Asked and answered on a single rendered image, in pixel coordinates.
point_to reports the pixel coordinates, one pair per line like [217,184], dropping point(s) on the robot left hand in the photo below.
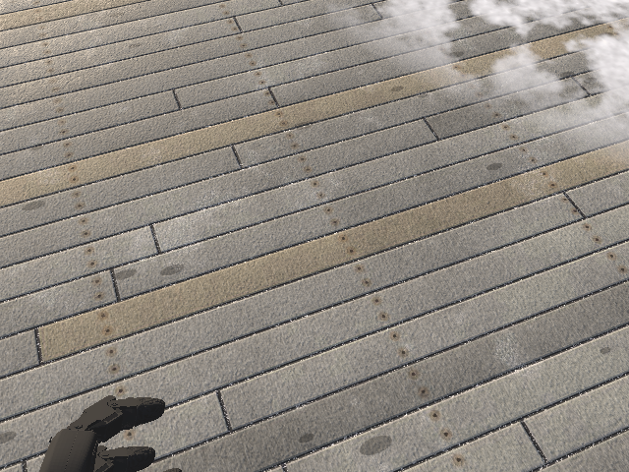
[76,449]

